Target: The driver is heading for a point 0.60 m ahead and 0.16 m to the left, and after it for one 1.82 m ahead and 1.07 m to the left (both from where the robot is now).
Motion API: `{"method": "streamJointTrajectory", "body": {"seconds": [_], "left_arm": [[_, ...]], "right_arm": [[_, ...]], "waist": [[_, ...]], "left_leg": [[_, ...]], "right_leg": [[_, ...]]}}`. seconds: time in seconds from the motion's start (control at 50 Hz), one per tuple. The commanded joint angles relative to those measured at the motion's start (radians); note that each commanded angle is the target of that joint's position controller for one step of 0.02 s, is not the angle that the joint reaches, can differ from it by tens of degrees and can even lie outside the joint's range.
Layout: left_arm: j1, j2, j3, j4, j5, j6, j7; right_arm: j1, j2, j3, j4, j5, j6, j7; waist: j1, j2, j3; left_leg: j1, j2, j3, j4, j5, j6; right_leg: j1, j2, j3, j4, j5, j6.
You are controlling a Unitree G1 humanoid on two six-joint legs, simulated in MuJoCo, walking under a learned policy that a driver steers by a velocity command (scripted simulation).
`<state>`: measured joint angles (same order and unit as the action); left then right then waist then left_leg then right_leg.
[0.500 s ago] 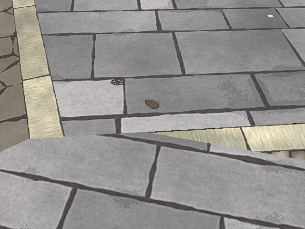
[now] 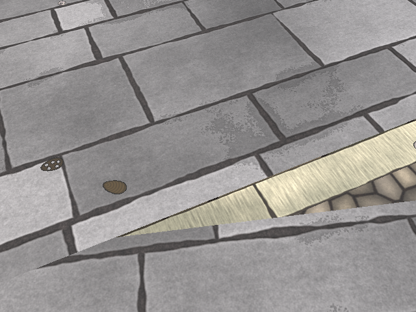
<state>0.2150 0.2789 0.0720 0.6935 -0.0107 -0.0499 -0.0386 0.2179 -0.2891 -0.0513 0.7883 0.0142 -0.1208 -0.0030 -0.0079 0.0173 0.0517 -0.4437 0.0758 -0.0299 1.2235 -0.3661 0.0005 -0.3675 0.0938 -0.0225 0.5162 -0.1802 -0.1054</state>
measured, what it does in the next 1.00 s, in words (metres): walks ahead, turning left: left foot, then right foot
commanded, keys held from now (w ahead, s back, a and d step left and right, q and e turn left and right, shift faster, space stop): w+q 1.00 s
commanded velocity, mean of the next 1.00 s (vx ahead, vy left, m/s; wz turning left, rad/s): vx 0.50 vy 0.00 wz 0.36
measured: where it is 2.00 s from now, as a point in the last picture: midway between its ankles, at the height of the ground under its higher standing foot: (110, 175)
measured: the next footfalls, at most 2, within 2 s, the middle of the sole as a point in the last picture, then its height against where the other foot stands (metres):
left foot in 0.44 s outside the picture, level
right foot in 0.90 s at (214, 232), level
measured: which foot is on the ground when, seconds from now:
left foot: up 0.00-0.42, down 0.44-0.90, up 0.92-1.00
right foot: down 0.00-0.46, up 0.48-0.88, down 0.90-1.00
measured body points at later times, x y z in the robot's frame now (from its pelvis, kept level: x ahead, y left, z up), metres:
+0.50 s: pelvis +0.29 +0.06 -0.01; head +0.33 +0.07 +0.43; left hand +0.30 +0.35 -0.13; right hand +0.51 -0.16 -0.10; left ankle +0.37 +0.15 -0.73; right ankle +0.10 -0.07 -0.65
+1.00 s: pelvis +0.57 +0.08 +0.00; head +0.60 +0.08 +0.45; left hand +0.62 +0.39 -0.07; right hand +0.77 -0.14 -0.12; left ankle +0.41 +0.15 -0.65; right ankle +0.68 +0.00 -0.73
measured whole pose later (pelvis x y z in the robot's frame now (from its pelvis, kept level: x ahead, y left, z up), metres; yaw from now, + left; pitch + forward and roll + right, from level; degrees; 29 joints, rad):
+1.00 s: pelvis +0.57 +0.08 +0.00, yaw +27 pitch +2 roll -1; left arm 0.15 0.26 0.05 0.67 0.01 -0.11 -0.01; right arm 0.35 -0.30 -0.06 0.70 0.03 -0.03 -0.01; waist -0.02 0.04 -0.01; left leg -0.38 -0.06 -0.12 1.15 -0.44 0.02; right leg -0.39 0.02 -0.01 0.54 -0.19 -0.02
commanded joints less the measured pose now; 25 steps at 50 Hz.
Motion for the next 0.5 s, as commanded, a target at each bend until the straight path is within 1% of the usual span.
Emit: {"method": "streamJointTrajectory", "body": {"seconds": [0.02,0.04,0.06,0.08,0.1,0.16,0.2,0.26,0.32,0.34,0.36,0.38,0.4,0.42,0.44,0.46,0.48,0.5], "left_arm": [[-0.012,0.080,0.018,-0.071,0.012,-0.030,0.008],[0.002,0.091,0.019,-0.057,0.010,-0.037,0.010],[0.021,0.105,0.021,-0.041,0.011,-0.043,0.013],[0.039,0.114,0.023,-0.027,0.012,-0.046,0.017],[0.055,0.115,0.022,-0.014,0.012,-0.047,0.021],[0.075,0.115,0.016,0.010,0.014,-0.047,0.030],[0.093,0.126,0.016,0.028,0.015,-0.050,0.034],[0.125,0.135,0.018,0.063,0.015,-0.046,0.036],[0.143,0.137,0.020,0.086,0.012,-0.029,0.041],[0.140,0.141,0.021,0.089,0.011,-0.023,0.044],[0.125,0.150,0.022,0.086,0.010,-0.016,0.049],[0.111,0.165,0.026,0.079,0.010,-0.010,0.056],[0.104,0.181,0.028,0.074,0.009,-0.003,0.063],[0.086,0.190,0.028,0.069,0.009,0.005,0.070],[0.071,0.186,0.023,0.054,0.009,0.001,0.077],[0.173,0.068,-0.016,0.011,0.033,-0.027,0.061],[0.157,0.079,-0.027,0.016,0.030,-0.066,0.039],[0.057,0.139,-0.010,-0.017,-0.012,-0.090,0.022]], "right_arm": [[0.068,-0.112,-0.032,-0.046,-0.011,0.007,0.001],[0.068,-0.096,-0.029,-0.042,-0.015,0.019,0.000],[0.046,-0.083,-0.025,-0.049,-0.016,0.028,-0.002],[0.016,-0.074,-0.022,-0.059,-0.015,0.033,-0.003],[-0.012,-0.069,-0.019,-0.066,-0.013,0.036,-0.004],[-0.079,-0.060,-0.015,-0.077,-0.004,0.031,0.008],[-0.136,-0.048,-0.008,-0.092,0.003,0.026,0.019],[-0.199,-0.042,-0.004,-0.121,0.012,0.024,0.036],[-0.243,-0.034,0.001,-0.158,0.010,0.020,0.060],[-0.246,-0.033,0.001,-0.168,0.009,0.019,0.069],[-0.231,-0.038,-0.001,-0.175,0.008,0.019,0.074],[-0.202,-0.052,-0.008,-0.178,0.005,0.022,0.076],[-0.143,-0.076,-0.020,-0.172,0.003,0.027,0.075],[-0.014,-0.117,-0.042,-0.148,0.002,0.030,0.069],[0.145,-0.177,-0.068,-0.120,0.002,0.034,0.055],[0.232,-0.284,-0.094,-0.116,-0.006,0.034,0.043],[0.256,-0.224,-0.076,-0.113,0.003,0.034,0.040],[0.224,-0.171,-0.061,-0.116,-0.001,0.039,0.033]], "waist": [[-0.023,-0.038,-0.135],[-0.024,-0.038,-0.123],[-0.018,-0.042,-0.104],[-0.008,-0.047,-0.085],[0.004,-0.053,-0.070],[0.039,-0.065,-0.045],[0.068,-0.065,-0.021],[0.097,-0.058,0.015],[0.107,-0.052,0.028],[0.101,-0.057,0.022],[0.083,-0.069,0.004],[0.062,-0.093,-0.033],[0.027,-0.118,-0.084],[-0.047,-0.115,-0.155],[-0.132,-0.073,-0.240],[-0.084,0.170,-0.376],[-0.100,0.182,-0.492],[-0.121,0.113,-0.361]], "left_leg": [[-0.172,0.079,-0.041,-0.069,0.092,-0.007],[-0.166,0.080,-0.029,-0.096,0.118,-0.017],[-0.183,0.082,-0.022,-0.130,0.162,-0.025],[-0.212,0.084,-0.020,-0.172,0.214,-0.030],[-0.239,0.084,-0.018,-0.221,0.273,-0.031],[-0.245,0.064,-0.009,-0.400,0.468,-0.012],[-0.241,0.044,0.003,-0.501,0.543,0.003],[-0.293,0.017,-0.005,-0.586,0.528,0.024],[-0.352,-0.008,0.013,-0.632,0.430,0.048],[-0.346,-0.020,0.031,-0.640,0.383,0.059],[-0.303,-0.042,0.059,-0.648,0.332,0.074],[-0.234,-0.076,0.097,-0.642,0.277,0.091],[-0.139,-0.114,0.129,-0.631,0.227,0.111],[0.039,-0.150,0.140,-0.665,0.242,0.141],[0.327,-0.097,0.029,-0.706,0.324,0.193],[0.756,0.179,-0.462,-0.704,0.287,0.380],[0.897,0.265,-0.795,-0.853,0.216,0.445],[0.817,0.227,-0.649,-0.881,0.157,0.378]], "right_leg": [[0.229,-0.287,0.339,-0.284,0.289,-0.192],[0.199,-0.282,0.292,-0.299,0.347,-0.192],[0.183,-0.277,0.251,-0.314,0.384,-0.187],[0.183,-0.272,0.218,-0.326,0.403,-0.177],[0.193,-0.264,0.187,-0.334,0.408,-0.163],[0.227,-0.236,0.103,-0.354,0.349,-0.103],[0.256,-0.246,0.077,-0.373,0.298,-0.078],[0.367,-0.288,0.051,-0.369,0.305,-0.071],[0.488,-0.328,0.027,-0.311,0.409,-0.069],[0.514,-0.337,0.017,-0.280,0.484,-0.062],[0.523,-0.336,-0.002,-0.234,0.623,-0.051],[0.527,-0.331,-0.019,-0.169,0.813,-0.039],[0.528,-0.325,-0.033,-0.072,0.996,-0.028],[0.481,-0.304,-0.057,0.100,1.073,-0.008],[0.295,-0.272,-0.079,0.347,0.900,0.030],[-0.159,-0.097,-0.071,0.769,0.162,0.104],[-0.352,-0.008,0.116,0.919,-0.377,0.105],[-0.447,-0.080,0.167,0.928,-0.311,0.086]]}}
Over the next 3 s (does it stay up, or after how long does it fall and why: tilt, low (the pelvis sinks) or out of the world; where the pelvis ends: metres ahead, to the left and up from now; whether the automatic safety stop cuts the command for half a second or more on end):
stays up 1.24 0.62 0.00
